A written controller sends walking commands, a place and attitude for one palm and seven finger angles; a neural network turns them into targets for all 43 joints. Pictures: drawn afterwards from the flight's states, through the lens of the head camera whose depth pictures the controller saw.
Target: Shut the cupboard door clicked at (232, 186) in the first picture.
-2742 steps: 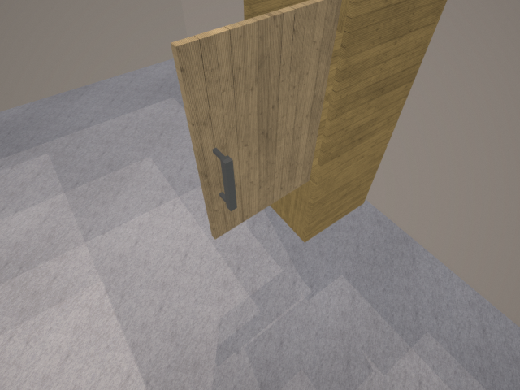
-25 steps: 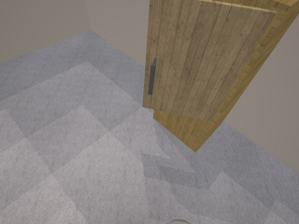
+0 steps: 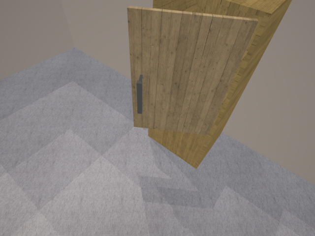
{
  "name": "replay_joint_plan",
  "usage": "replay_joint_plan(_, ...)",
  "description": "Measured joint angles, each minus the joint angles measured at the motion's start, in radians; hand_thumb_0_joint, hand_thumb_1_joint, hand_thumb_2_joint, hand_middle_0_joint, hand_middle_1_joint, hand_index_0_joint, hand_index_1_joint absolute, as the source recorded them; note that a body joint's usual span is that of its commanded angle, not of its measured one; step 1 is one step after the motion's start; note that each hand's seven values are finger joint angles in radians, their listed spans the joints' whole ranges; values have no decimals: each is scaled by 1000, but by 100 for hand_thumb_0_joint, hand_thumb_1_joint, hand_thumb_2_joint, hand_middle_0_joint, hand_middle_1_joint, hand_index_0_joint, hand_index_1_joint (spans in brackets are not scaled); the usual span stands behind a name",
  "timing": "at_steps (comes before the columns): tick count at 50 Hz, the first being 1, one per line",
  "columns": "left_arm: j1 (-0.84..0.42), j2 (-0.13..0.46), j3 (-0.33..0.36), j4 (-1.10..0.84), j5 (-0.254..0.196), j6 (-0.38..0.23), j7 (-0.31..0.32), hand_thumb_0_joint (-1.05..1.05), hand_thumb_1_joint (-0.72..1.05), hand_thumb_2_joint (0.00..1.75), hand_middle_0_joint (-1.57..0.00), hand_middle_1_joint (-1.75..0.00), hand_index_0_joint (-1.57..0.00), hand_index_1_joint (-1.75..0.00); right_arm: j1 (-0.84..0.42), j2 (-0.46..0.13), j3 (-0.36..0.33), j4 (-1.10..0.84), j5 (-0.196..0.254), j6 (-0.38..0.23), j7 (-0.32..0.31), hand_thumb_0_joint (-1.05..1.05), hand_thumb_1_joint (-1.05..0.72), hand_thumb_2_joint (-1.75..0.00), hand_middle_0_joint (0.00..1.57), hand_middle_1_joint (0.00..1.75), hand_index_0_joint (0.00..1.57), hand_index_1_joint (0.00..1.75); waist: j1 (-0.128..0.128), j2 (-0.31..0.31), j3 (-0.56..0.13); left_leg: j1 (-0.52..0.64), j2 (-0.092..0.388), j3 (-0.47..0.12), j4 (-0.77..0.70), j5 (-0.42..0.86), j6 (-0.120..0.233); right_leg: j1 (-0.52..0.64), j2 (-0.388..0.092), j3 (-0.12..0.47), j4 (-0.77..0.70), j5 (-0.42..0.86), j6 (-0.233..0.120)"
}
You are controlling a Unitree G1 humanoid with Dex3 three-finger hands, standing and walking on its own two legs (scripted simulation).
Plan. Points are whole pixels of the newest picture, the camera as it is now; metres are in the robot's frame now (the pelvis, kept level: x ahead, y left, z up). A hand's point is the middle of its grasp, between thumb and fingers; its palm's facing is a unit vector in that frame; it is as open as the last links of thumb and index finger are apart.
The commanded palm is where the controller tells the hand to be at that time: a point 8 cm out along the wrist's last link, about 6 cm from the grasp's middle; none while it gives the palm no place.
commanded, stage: take the last steps up to it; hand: left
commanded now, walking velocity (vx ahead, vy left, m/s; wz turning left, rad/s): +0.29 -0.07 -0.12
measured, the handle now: (140, 95) +0.66 +0.11 -0.08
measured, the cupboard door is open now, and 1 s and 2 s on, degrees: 33 33 33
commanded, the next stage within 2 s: come to a stop and stand still in 0.38 s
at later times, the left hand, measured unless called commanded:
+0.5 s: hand (123, 193) +0.28 +0.12 -0.17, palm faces -0.10 -0.97 -0.20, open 7.4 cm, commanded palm none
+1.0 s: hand (110, 201) +0.25 +0.16 -0.18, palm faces +0.03 -0.98 -0.21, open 7.4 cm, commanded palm none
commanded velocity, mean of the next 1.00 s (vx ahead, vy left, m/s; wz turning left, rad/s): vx -0.01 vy -0.01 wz -0.02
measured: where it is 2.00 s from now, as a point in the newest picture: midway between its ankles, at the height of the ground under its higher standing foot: outside the picture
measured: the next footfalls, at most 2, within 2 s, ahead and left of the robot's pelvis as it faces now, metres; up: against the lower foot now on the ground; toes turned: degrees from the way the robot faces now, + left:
left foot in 0.02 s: +0.07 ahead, +0.11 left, +0.00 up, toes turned +6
right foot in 0.46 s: +0.25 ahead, -0.15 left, +0.00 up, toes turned -10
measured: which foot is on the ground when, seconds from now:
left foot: up 0.00-0.00, down 0.02-0.46, up 0.48-0.88, down 0.90-1.00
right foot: down 0.00-0.02, up 0.04-0.44, down 0.46-0.90, up 0.92-1.00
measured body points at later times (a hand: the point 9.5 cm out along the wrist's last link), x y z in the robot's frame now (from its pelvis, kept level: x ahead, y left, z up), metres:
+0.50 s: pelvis +0.16 -0.05 -0.01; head +0.20 -0.06 +0.43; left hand +0.28 +0.17 -0.16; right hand +0.03 -0.24 -0.17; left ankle +0.04 +0.10 -0.71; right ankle +0.21 -0.14 -0.74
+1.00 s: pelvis +0.20 -0.03 +0.00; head +0.23 -0.01 +0.44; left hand +0.25 +0.21 -0.17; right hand +0.30 -0.28 -0.13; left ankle +0.23 +0.06 -0.74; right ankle +0.17 -0.15 -0.70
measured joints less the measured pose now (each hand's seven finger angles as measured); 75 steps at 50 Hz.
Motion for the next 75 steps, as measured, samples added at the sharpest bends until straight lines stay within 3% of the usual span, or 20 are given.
replay_joint_plan(1,10,0,2,6,-3,2,-1,0,90,90,-21,-30,-20,-30,5,0,4,-3,-1,-14,-2,0,-90,-90,20,30,20,30,2,-1,-4,36,-1,-1,-74,20,6,-11,3,3,39,-29,2)
replay_joint_plan(4,14,11,7,32,-3,24,-6,0,90,90,-21,-30,-20,-30,10,22,16,-3,-12,-44,-16,0,-90,-90,20,30,20,30,-5,-32,-3,53,-12,29,-52,15,61,-126,-5,20,334,-155,-23)
replay_joint_plan(6,0,18,10,41,4,34,-14,0,91,90,-20,-30,-20,-30,35,36,24,-4,-13,-51,-25,0,-90,-90,20,30,20,30,-14,-34,-3,93,-13,41,-93,9,70,-222,-11,10,533,-124,-25)
replay_joint_plan(9,-34,28,17,29,6,30,-20,1,91,90,-20,-30,-20,-30,79,56,36,18,-9,-58,-34,0,-90,-90,20,30,20,30,-14,-34,5,173,-17,51,-204,43,62,-323,-36,-1,629,-21,-10)
replay_joint_plan(15,-115,32,12,-7,1,19,-16,0,91,90,-20,-30,-20,-30,146,87,42,78,-4,-53,-33,0,-90,-90,21,30,20,30,-21,-19,35,288,-13,68,-317,47,45,-393,-81,-22,452,89,6)
replay_joint_plan(21,-185,23,3,-23,-1,12,-14,0,91,90,-20,-30,-20,-30,187,98,33,118,-4,-35,-30,0,-90,-90,21,30,20,30,-59,-1,67,342,6,79,-250,-56,1,-307,-63,-70,205,112,-14)
replay_joint_plan(23,-194,17,2,-31,0,-13,-12,0,91,90,-20,-30,-20,-30,201,97,29,134,6,-27,-25,0,-90,-90,21,30,20,30,-55,6,68,314,23,71,-130,-126,-7,-254,-48,-79,146,132,-37)
replay_joint_plan(25,-203,-3,1,-33,-4,-38,-1,0,91,90,-20,-30,-20,-30,169,86,24,147,15,-7,-23,0,-90,-90,21,30,20,30,-51,32,88,210,28,11,142,-212,19,-245,-32,-97,186,84,-51)
replay_joint_plan(28,-191,-30,-10,-26,-8,-39,20,0,91,90,-20,-30,-20,-30,108,70,17,133,18,5,-31,0,-90,-90,21,30,20,30,-44,42,90,55,2,-35,392,-190,25,-192,-21,-112,127,80,-49)
replay_joint_plan(36,-160,-25,-9,-14,-2,-8,49,-2,94,90,-21,-30,-20,-30,-70,38,8,41,21,31,-42,0,-92,-90,20,30,20,30,-3,34,64,-47,-37,-45,162,-106,-2,-125,-8,-114,42,88,-57)
replay_joint_plan(43,-133,-6,4,-26,2,22,49,-1,91,90,-21,-30,-20,-30,-169,7,-3,-26,19,42,-30,0,-92,-90,20,30,20,30,22,5,79,4,-68,-57,41,-41,1,-125,-24,-110,101,48,-36)
replay_joint_plan(45,-123,5,6,-30,-1,30,49,0,91,90,-21,-30,-20,-30,-169,3,-1,-37,15,33,-26,0,-92,-90,20,30,20,30,24,-1,74,50,-60,-57,-60,85,35,-140,-28,-116,145,24,-22)
replay_joint_plan(48,-120,28,5,-37,-8,51,52,0,91,90,-21,-30,-20,-30,-165,14,15,-46,6,28,-31,0,-91,-90,20,30,20,30,39,-33,79,55,-78,-42,-63,59,85,-190,-27,-50,301,-141,3)
replay_joint_plan(51,-117,41,8,-43,-9,63,48,0,91,90,-20,-30,-20,-30,-157,23,30,-55,1,25,-45,0,-91,-90,20,30,20,30,38,-24,80,59,-72,-46,-104,78,92,-248,4,23,515,-209,19)
replay_joint_plan(54,-106,52,11,-48,-9,64,43,0,91,90,-20,-30,-20,-30,-147,33,40,-52,4,22,-48,0,-90,-90,20,30,20,30,37,-16,76,61,-65,-47,-148,115,90,-254,3,52,577,-190,34)
replay_joint_plan(58,-90,56,6,-38,-9,67,34,0,91,90,-20,-30,-20,-30,-125,43,41,-33,5,20,-41,0,-90,-90,21,30,20,30,25,-1,59,59,-54,-47,-184,148,82,-192,-23,48,456,-183,40)
replay_joint_plan(62,-76,48,-5,-18,-8,56,28,0,91,90,-20,-30,-20,-30,-90,44,30,0,8,21,-34,0,-90,-90,21,30,20,30,7,12,37,46,-50,-48,-188,167,66,-78,-39,28,195,-96,27)
replay_joint_plan(64,-59,48,-10,-11,-6,39,29,0,91,90,-20,-30,-20,-30,-69,46,25,18,14,25,-29,0,-91,-90,21,30,20,30,7,-12,20,29,-66,-30,-171,165,53,-24,-58,47,47,-46,8)
replay_joint_plan(69,-23,-10,-36,36,-7,19,25,0,91,90,-20,-30,-20,-30,0,13,21,77,8,32,-14,0,-91,-90,21,30,20,30,-10,31,1,56,-58,-62,-182,119,31,3,-39,36,23,6,31)
replay_joint_plan(75,0,-45,-38,60,-10,19,25,0,90,90,-21,-30,-20,-30,89,10,23,129,6,19,-17,0,-91,-90,20,30,20,30,-15,12,4,72,-54,-71,-165,160,37,26,-32,31,40,-16,31)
